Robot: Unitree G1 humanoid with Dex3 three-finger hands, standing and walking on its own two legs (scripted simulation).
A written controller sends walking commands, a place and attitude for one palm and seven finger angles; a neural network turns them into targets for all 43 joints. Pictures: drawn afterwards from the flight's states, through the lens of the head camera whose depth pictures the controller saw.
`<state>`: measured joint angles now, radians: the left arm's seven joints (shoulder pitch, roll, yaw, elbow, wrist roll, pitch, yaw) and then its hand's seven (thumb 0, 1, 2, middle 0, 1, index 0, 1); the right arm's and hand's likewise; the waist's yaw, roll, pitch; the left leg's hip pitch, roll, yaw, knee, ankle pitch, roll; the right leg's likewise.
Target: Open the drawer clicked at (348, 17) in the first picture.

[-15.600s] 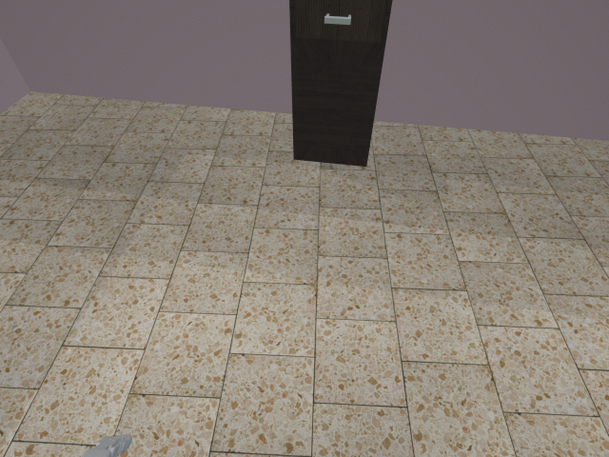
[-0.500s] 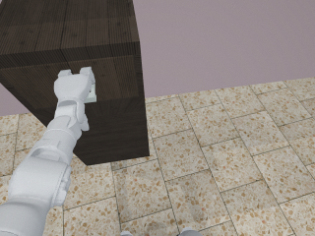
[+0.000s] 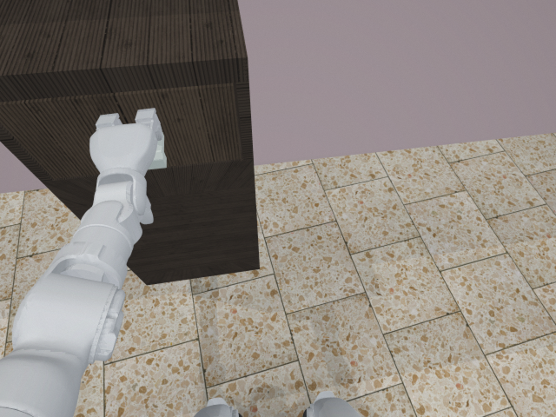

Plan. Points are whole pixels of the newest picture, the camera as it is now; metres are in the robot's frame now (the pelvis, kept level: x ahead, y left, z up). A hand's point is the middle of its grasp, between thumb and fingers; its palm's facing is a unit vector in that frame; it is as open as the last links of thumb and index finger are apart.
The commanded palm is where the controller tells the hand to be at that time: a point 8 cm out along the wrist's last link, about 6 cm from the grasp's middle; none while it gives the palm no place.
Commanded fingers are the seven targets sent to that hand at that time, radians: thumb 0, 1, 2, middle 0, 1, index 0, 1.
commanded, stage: lower the fingers behind the handle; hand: left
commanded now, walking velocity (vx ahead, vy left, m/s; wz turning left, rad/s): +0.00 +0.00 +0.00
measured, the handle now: (133, 151) +0.54 +0.21 +0.01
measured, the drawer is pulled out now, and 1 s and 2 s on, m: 0.00 0.00 0.00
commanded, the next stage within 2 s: lift the fingers back up to retry in 0.56 s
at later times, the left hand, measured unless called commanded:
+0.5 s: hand (138, 170) +0.49 +0.19 +0.02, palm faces +0.01 -0.01 -1.00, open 13.9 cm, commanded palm +0.47 +0.20 +0.03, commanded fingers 0.00 -0.50 0.30 -0.30 -1.20 -0.30 -1.20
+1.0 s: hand (130, 167) +0.50 +0.20 +0.02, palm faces -0.04 -0.03 -1.00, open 13.9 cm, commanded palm +0.48 +0.20 +0.08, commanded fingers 0.00 -0.50 0.30 -0.30 -1.20 -0.30 -1.20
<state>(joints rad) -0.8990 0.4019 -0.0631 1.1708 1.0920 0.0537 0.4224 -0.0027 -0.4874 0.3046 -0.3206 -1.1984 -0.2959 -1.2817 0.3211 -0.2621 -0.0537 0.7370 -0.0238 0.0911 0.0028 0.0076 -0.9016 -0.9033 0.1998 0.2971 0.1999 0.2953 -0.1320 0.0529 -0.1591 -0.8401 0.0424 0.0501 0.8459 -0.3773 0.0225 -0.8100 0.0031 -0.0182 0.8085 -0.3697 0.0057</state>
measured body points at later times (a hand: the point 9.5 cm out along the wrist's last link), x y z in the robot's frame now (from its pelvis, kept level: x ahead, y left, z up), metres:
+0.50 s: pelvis -0.03 +0.01 -0.02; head +0.09 +0.00 +0.42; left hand +0.49 +0.19 +0.07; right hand -0.03 -0.27 -0.14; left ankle +0.00 +0.11 -0.70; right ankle +0.00 -0.13 -0.70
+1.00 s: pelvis -0.02 +0.01 -0.01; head +0.10 +0.01 +0.43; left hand +0.49 +0.20 +0.08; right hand -0.04 -0.25 -0.13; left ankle +0.00 +0.11 -0.70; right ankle +0.00 -0.13 -0.70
